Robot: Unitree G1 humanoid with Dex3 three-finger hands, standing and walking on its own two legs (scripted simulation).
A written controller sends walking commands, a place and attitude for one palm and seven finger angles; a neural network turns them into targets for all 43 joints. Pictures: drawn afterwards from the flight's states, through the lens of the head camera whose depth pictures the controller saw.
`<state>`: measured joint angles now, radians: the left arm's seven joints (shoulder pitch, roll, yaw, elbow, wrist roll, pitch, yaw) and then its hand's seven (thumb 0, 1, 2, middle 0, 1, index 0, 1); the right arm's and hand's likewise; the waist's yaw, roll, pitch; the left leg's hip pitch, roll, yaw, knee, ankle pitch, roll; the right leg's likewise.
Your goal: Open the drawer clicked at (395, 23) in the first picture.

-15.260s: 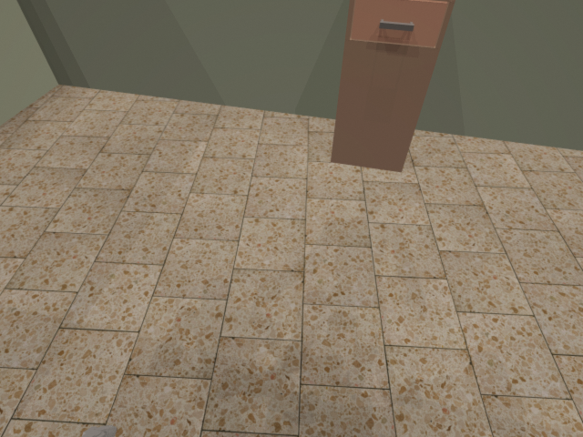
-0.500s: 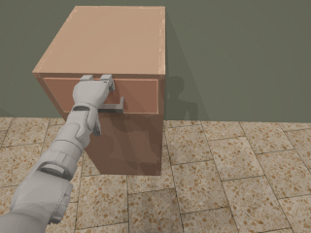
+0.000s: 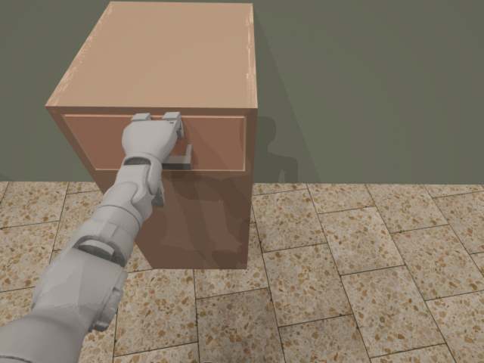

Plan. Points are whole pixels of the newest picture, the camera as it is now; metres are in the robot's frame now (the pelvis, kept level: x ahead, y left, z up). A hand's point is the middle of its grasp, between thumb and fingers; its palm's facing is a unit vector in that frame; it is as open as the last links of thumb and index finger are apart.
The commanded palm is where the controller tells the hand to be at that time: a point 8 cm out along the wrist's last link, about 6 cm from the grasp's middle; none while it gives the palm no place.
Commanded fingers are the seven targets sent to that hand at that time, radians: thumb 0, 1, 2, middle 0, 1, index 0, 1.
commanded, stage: lower the fingers behind the handle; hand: left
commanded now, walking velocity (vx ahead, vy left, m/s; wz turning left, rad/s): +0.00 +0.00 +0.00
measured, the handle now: (160, 155) +0.52 +0.15 +0.01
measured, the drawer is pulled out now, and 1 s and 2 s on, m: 0.00 0.00 0.00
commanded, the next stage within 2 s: close the thumb around the handle in 1.38 s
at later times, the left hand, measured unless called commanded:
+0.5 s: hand (162, 162) +0.47 +0.14 +0.04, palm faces +0.02 -0.04 -1.00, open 13.6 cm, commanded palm +0.46 +0.15 +0.07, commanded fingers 0.00 -0.50 0.30 -0.30 -1.20 -0.30 -1.20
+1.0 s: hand (163, 179) +0.47 +0.15 -0.01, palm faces +0.05 -0.03 -1.00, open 13.6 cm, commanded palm +0.46 +0.14 +0.04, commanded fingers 0.00 -0.50 0.30 -0.30 -1.20 -0.30 -1.20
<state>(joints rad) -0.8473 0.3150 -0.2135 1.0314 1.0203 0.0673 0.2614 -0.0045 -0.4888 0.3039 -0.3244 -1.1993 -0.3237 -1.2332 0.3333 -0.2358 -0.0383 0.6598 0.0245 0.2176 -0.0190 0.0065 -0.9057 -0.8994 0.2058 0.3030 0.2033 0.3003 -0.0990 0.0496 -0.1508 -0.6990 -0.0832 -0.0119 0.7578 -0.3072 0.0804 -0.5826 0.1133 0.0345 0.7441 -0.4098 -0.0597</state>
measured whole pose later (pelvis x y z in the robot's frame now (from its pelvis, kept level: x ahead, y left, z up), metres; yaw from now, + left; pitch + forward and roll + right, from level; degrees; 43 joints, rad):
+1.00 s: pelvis -0.02 +0.01 -0.04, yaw -1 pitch +22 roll -3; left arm -0.89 0.29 -0.19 1.13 1.07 0.11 0.49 0.00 -0.49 0.30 -0.34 -1.23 -0.35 -1.26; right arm 0.37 -0.23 -0.04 0.72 -0.01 0.17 -0.01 0.01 -0.91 -0.90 0.21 0.30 0.20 0.30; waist -0.13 0.07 -0.19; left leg -0.99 -0.08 -0.01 0.99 -0.37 0.09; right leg -0.86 0.13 0.00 0.96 -0.48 -0.05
